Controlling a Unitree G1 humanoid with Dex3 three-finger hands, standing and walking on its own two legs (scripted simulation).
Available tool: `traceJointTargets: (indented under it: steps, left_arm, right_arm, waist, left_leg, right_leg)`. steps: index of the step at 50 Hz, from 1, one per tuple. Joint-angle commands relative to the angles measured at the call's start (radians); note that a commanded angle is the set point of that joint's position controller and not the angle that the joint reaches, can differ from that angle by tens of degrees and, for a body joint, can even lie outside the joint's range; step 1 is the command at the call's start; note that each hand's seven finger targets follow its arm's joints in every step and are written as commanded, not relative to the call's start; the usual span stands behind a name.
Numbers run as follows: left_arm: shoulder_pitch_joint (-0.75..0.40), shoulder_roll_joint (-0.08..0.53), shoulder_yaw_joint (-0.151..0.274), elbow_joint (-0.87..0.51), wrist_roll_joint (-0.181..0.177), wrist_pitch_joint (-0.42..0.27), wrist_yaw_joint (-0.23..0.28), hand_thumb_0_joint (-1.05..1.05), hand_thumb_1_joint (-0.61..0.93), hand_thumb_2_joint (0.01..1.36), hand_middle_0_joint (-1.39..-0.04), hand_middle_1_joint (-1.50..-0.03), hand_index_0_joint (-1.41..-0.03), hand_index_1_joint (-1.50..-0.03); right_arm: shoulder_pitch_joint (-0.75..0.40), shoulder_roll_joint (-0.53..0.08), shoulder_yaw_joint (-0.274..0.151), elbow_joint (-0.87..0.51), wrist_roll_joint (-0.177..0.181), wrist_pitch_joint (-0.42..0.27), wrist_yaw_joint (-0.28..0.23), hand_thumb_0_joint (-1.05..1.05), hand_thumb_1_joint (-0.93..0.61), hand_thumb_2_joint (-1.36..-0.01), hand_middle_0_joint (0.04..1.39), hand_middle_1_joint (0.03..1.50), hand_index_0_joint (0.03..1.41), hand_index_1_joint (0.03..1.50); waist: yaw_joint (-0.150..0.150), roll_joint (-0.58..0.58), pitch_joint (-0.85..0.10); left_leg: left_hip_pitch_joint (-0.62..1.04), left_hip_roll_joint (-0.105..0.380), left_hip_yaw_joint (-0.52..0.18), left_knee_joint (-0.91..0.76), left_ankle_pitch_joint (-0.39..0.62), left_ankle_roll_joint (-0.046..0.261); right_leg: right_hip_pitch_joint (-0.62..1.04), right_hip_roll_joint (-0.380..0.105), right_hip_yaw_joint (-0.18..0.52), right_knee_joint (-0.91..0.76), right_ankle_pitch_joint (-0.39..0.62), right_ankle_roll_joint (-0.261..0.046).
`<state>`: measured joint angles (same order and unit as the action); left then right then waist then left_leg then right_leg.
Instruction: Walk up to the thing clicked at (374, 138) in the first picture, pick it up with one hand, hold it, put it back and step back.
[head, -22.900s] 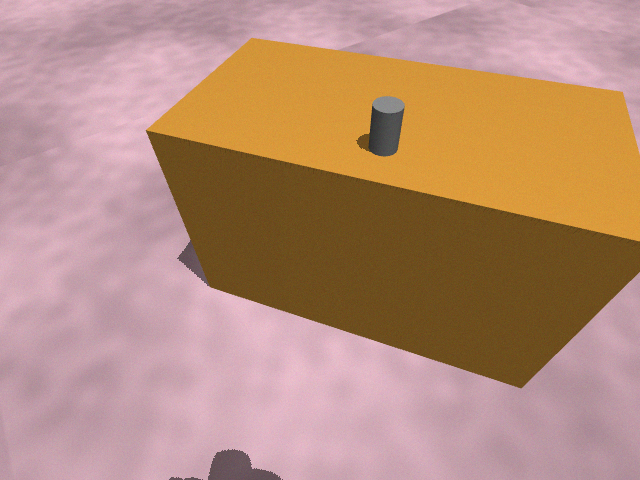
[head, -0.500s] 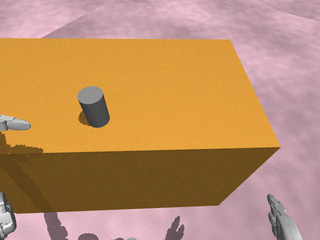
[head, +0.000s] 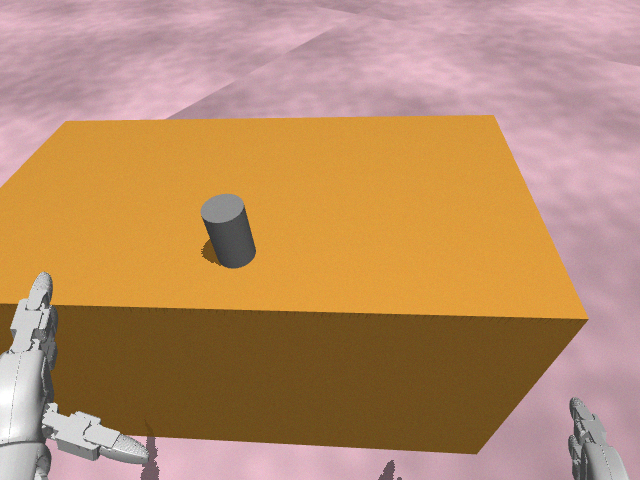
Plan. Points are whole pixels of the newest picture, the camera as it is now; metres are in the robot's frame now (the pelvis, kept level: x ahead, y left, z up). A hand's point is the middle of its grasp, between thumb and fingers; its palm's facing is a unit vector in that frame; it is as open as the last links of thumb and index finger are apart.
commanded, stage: sink last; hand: left
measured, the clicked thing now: (230, 232) +0.48 +0.22 +0.01
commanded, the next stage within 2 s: home in 0.28 s
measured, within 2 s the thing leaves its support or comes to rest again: neither
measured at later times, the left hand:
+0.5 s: hand (59, 400) +0.17 +0.29 +0.10, palm faces +0.40 -0.80 -0.45, open 17.5 cm
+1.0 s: hand (219, 461) +0.16 +0.17 -0.07, palm faces +0.09 -0.98 -0.15, open 17.6 cm
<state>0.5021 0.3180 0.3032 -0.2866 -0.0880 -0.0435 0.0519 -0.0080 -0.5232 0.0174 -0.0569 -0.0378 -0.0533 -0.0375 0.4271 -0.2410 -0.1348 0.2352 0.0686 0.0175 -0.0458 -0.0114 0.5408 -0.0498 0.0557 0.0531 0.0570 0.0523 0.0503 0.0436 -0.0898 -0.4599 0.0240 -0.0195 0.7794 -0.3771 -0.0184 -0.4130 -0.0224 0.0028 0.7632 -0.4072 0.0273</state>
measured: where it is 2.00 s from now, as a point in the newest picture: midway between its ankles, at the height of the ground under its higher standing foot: outside the picture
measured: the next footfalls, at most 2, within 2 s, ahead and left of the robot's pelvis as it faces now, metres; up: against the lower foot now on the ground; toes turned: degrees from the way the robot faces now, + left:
none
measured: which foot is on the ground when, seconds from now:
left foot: down 0.00-1.00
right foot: down 0.00-1.00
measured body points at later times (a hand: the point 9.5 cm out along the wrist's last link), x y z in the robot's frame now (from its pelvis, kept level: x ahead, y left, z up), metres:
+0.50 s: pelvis -0.02 -0.01 +0.00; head -0.02 -0.02 +0.45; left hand +0.14 +0.33 +0.13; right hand +0.14 -0.28 -0.04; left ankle +0.02 +0.13 -0.71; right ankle -0.01 -0.14 -0.71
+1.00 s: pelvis -0.01 +0.01 -0.01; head +0.02 +0.02 +0.44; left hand +0.16 +0.22 -0.06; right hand +0.16 -0.22 -0.05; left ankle +0.02 +0.13 -0.71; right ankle -0.01 -0.14 -0.71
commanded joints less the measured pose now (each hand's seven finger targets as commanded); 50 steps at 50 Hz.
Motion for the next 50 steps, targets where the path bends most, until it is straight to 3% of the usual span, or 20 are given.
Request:
traceJointTargets:
  steps: [1,2,4,7,9,11,13,19,20,24,29,32,33,36,39,41,42,44,45,50]
  left_arm:
    - [0.0,0.175,0.1,-0.244,0.004,-0.077,-0.002,0.0,-0.527,0.022,-0.046,-0.046,-0.049,-0.043]
    - [-0.042,0.22,0.126,-0.306,0.002,-0.086,-0.001,0.0,-0.524,0.024,-0.045,-0.049,-0.048,-0.045]
    - [-0.072,0.199,0.106,-0.309,0.002,-0.098,0.001,0.0,-0.518,0.012,-0.047,-0.048,-0.054,-0.04]
    - [-0.069,0.193,0.109,-0.286,0.002,-0.112,0.005,0.0,-0.534,0.021,-0.048,-0.048,-0.051,-0.045]
    - [-0.059,0.199,0.124,-0.266,0.004,-0.126,0.004,0.0,-0.53,0.029,-0.043,-0.048,-0.044,-0.046]
    - [-0.052,0.203,0.138,-0.252,0.005,-0.144,0.002,0.0,-0.526,0.033,-0.039,-0.045,-0.039,-0.045]
    - [-0.026,0.212,0.159,-0.222,0.008,-0.16,0.003,0.0,-0.541,0.032,-0.048,-0.054,-0.049,-0.052]
    - [-0.021,0.234,0.223,-0.066,0.002,-0.193,-0.003,0.0,-0.578,0.039,-0.061,-0.057,-0.059,-0.059]
    - [-0.037,0.249,0.236,-0.063,0.002,-0.2,-0.003,0.0,-0.567,0.05,-0.048,-0.055,-0.049,-0.054]
    - [-0.081,0.187,0.159,-0.011,0.01,-0.218,-0.009,0.0,-0.601,0.032,-0.045,-0.051,-0.047,-0.049]
    - [-0.147,0.118,0.047,0.027,0.028,-0.227,-0.003,0.0,-0.565,0.056,-0.048,-0.061,-0.052,-0.057]
    - [-0.075,0.14,0.055,0.054,0.039,-0.213,0.004,0.0,-0.557,0.061,-0.049,-0.062,-0.053,-0.059]
    - [-0.045,0.149,0.06,0.076,0.042,-0.197,0.004,0.0,-0.565,0.056,-0.048,-0.06,-0.052,-0.056]
    - [-0.017,0.069,-0.027,0.117,0.047,-0.152,-0.003,0.0,-0.569,0.051,-0.047,-0.056,-0.05,-0.054]
    - [-0.057,0.01,-0.112,0.184,0.051,-0.117,-0.007,0.0,-0.606,0.028,-0.043,-0.049,-0.045,-0.046]
    - [-0.118,-0.051,-0.196,0.214,0.057,-0.112,-0.015,0.0,-0.611,0.016,-0.041,-0.045,-0.043,-0.043]
    - [-0.133,-0.071,-0.225,0.239,0.06,-0.112,-0.016,0.0,-0.611,0.013,-0.041,-0.045,-0.043,-0.043]
    - [-0.133,-0.065,-0.241,0.253,0.064,-0.113,-0.011,0.0,-0.596,0.032,-0.044,-0.05,-0.046,-0.048]
    - [-0.137,-0.053,-0.23,0.264,0.064,-0.109,-0.01,0.0,-0.571,0.047,-0.047,-0.053,-0.048,-0.051]
    - [-0.12,0.037,-0.168,0.273,0.065,-0.067,0.013,0.0,-0.572,0.045,-0.047,-0.051,-0.048,-0.05]
  right_arm:
    - [-0.006,-0.161,-0.118,-0.167,-0.005,-0.07,-0.02,0.0,0.548,-0.047,0.055,0.053,0.053,0.053]
    - [-0.016,-0.159,-0.118,-0.204,-0.003,-0.074,-0.022,0.0,0.551,-0.046,0.055,0.053,0.053,0.053]
    - [0.001,-0.14,-0.105,-0.181,-0.009,-0.089,-0.027,0.0,0.545,-0.046,0.056,0.053,0.054,0.053]
    - [-0.015,-0.08,-0.042,-0.162,-0.011,-0.104,-0.028,0.0,0.541,-0.048,0.055,0.053,0.053,0.053]
    - [-0.041,-0.108,-0.069,-0.196,-0.017,-0.117,-0.031,0.0,0.553,-0.046,0.055,0.053,0.053,0.053]
    - [-0.052,-0.092,-0.045,-0.203,-0.02,-0.129,-0.025,0.0,0.563,-0.043,0.055,0.053,0.053,0.053]
    - [-0.054,-0.124,-0.086,-0.196,-0.025,-0.137,-0.026,0.0,0.544,-0.048,0.055,0.053,0.053,0.053]
    - [-0.045,-0.136,-0.105,-0.171,-0.02,-0.139,-0.017,0.0,0.507,-0.058,0.055,0.052,0.053,0.052]
    - [-0.041,-0.134,-0.105,-0.167,-0.02,-0.14,-0.016,0.0,0.427,-0.138,0.12,0.132,0.12,0.132]
    - [-0.079,-0.031,0.018,-0.159,-0.017,-0.15,-0.006,0.0,0.107,-0.458,0.123,0.172,0.123,0.172]
    - [-0.127,0.017,0.111,-0.151,-0.029,-0.173,-0.014,0.0,-0.241,-0.52,0.133,0.188,0.133,0.188]
    - [-0.037,-0.073,0.035,-0.122,-0.04,-0.17,-0.025,0.0,-0.381,-0.602,0.148,0.212,0.148,0.212]
    - [-0.003,-0.129,-0.024,-0.095,-0.044,-0.164,-0.031,0.0,-0.455,-0.645,0.155,0.225,0.155,0.225]
    - [-0.012,-0.138,-0.045,-0.069,-0.05,-0.158,-0.026,0.0,-0.566,-0.711,0.167,0.245,0.167,0.244]
    - [-0.073,-0.105,-0.003,-0.079,-0.045,-0.154,-0.019,0.0,-0.806,-0.86,0.193,0.288,0.193,0.288]
    - [-0.129,0.001,0.113,-0.098,-0.038,-0.154,-0.005,0.0,-0.896,-0.902,0.2,0.301,0.2,0.301]
    - [-0.165,0.012,0.127,-0.142,-0.037,-0.158,-0.003,0.0,-0.898,-0.903,0.2,0.301,0.201,0.301]
    - [-0.128,-0.009,0.108,-0.152,-0.042,-0.151,-0.011,0.0,-0.897,-0.903,0.201,0.301,0.201,0.301]
    - [-0.097,-0.002,0.125,-0.155,-0.047,-0.145,-0.012,0.0,-0.897,-0.903,0.201,0.301,0.201,0.301]
    - [-0.042,-0.072,0.048,-0.152,-0.054,-0.115,-0.025,0.0,-0.896,-0.903,0.201,0.301,0.201,0.301]
  waist:
    - [-0.037,-0.039,-0.039]
    - [-0.036,-0.058,-0.016]
    - [-0.053,-0.081,0.019]
    - [-0.026,-0.063,0.076]
    - [-0.027,-0.088,0.057]
    - [-0.01,-0.067,0.082]
    - [-0.005,-0.043,0.049]
    - [0.01,-0.071,0.052]
    - [0.012,-0.079,0.057]
    - [0.012,-0.052,0.055]
    - [0.001,0.003,-0.012]
    - [-0.022,0.002,-0.086]
    - [-0.03,-0.003,-0.102]
    - [-0.045,0.013,-0.088]
    - [-0.05,-0.026,-0.018]
    - [-0.044,-0.041,0.017]
    - [-0.046,-0.071,0.013]
    - [-0.047,-0.045,-0.056]
    - [-0.041,-0.041,-0.081]
    - [-0.032,0.077,-0.162]
  left_leg:
    - [0.072,-0.027,0.063,-0.119,0.118,0.027]
    - [0.06,-0.029,0.063,-0.125,0.074,0.03]
    - [0.045,-0.032,0.061,-0.122,0.011,0.034]
    - [-0.001,-0.037,0.062,-0.12,-0.039,0.032]
    - [0.004,-0.038,0.062,-0.103,-0.02,0.033]
    - [-0.019,-0.042,0.065,-0.101,-0.041,0.03]
    - [-0.001,-0.042,0.064,-0.105,-0.009,0.029]
    - [0.002,-0.039,0.06,-0.121,0.026,0.028]
    - [-0.002,-0.038,0.06,-0.127,0.024,0.029]
    - [0.0,-0.036,0.062,-0.14,0.024,0.03]
    - [0.011,-0.03,0.043,-0.149,0.029,0.03]
    - [0.076,-0.031,0.048,-0.12,0.16,0.025]
    - [0.095,-0.027,0.045,-0.116,0.194,0.022]
    - [0.094,-0.015,0.032,-0.119,0.246,0.011]
    - [0.036,-0.007,0.018,-0.121,0.173,0.012]
    - [-0.015,-0.008,0.015,-0.112,0.108,0.019]
    - [-0.023,-0.001,0.005,-0.118,0.08,0.02]
    - [-0.004,-0.006,0.018,-0.098,0.118,0.018]
    - [-0.004,-0.008,0.022,-0.082,0.154,0.018]
    - [0.018,-0.016,0.045,-0.05,0.243,0.003]
  right_leg:
    - [-0.054,0.023,-0.046,-0.132,0.138,-0.019]
    - [-0.069,0.021,-0.042,-0.145,0.091,-0.014]
    - [-0.094,0.014,-0.026,-0.159,0.024,-0.009]
    - [-0.111,0.0,0.0,-0.178,-0.065,-0.009]
    - [-0.095,-0.009,0.024,-0.188,-0.068,-0.004]
    - [-0.093,-0.014,0.037,-0.196,-0.107,-0.008]
    - [-0.068,-0.01,0.019,-0.178,-0.055,-0.011]
    - [-0.047,-0.001,-0.008,-0.162,0.001,-0.013]
    - [-0.049,0.003,-0.021,-0.155,0.005,-0.013]
    - [-0.055,0.007,-0.026,-0.138,0.015,-0.016]
    - [-0.05,0.017,-0.038,-0.101,0.047,-0.02]
    - [-0.023,0.021,-0.043,-0.089,0.165,-0.021]
    - [-0.028,0.027,-0.047,-0.08,0.191,-0.023]
    - [-0.05,0.036,-0.062,-0.054,0.224,-0.027]
    - [-0.096,0.036,-0.066,-0.057,0.155,-0.028]
    - [-0.124,0.03,-0.062,-0.058,0.108,-0.026]
    - [-0.122,0.032,-0.066,-0.053,0.088,-0.023]
    - [-0.098,0.027,-0.06,-0.04,0.122,-0.025]
    - [-0.091,0.026,-0.058,-0.033,0.152,-0.026]
    - [-0.056,0.021,-0.04,-0.003,0.23,-0.037]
